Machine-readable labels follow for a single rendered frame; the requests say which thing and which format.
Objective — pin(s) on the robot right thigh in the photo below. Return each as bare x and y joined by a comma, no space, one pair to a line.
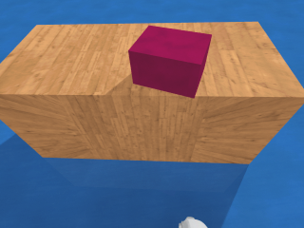
192,223

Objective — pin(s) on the pedestal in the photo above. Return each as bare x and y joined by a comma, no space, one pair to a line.
68,92

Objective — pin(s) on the carton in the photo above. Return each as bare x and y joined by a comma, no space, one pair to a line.
170,60

